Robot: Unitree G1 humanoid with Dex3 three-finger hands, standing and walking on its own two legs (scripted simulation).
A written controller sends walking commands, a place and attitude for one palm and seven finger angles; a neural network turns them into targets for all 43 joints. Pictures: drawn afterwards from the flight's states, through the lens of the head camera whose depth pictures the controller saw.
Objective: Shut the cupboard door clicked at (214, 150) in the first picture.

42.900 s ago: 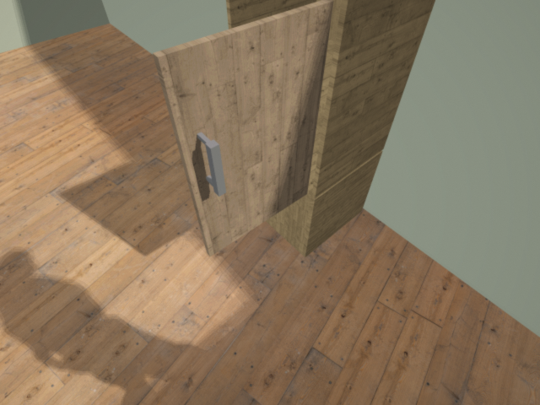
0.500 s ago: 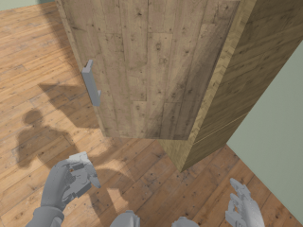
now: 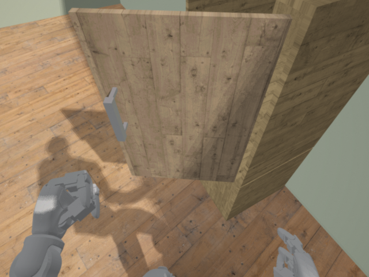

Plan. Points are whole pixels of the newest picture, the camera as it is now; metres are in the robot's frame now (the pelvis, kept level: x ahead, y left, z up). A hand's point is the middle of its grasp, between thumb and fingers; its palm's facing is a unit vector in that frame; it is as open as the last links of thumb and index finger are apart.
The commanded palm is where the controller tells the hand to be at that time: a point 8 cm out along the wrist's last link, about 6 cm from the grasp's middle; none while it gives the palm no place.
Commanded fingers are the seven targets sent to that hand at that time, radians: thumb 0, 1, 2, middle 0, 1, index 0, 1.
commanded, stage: raise the hand and make a fist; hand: left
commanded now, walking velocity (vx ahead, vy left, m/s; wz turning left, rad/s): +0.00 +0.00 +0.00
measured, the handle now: (118, 115) +0.47 +0.21 +0.07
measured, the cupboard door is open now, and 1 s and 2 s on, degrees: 57 57 57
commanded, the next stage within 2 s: bring the fist close to the handle in 0.26 s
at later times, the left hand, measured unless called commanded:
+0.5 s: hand (106, 215) +0.22 +0.17 +0.07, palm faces -0.02 -1.00 -0.04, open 3.1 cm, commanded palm +0.21 +0.23 +0.08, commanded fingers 0.00 0.90 0.90 -1.30 -1.50 -1.30 -1.50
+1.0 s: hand (115, 175) +0.30 +0.17 +0.08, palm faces -0.02 -1.00 -0.05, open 3.1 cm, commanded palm +0.28 +0.22 +0.08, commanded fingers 0.00 0.90 0.90 -1.30 -1.50 -1.30 -1.50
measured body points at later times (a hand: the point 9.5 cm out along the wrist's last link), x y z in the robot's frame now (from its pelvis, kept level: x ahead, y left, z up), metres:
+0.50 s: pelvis -0.01 -0.01 +0.00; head +0.02 -0.02 +0.45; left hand +0.21 +0.22 +0.07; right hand +0.16 -0.25 -0.08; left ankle +0.02 +0.09 -0.68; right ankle +0.00 -0.10 -0.68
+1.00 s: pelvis -0.01 -0.01 +0.00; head +0.03 -0.02 +0.45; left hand +0.29 +0.22 +0.08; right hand +0.14 -0.25 -0.09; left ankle +0.02 +0.09 -0.68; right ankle +0.00 -0.10 -0.68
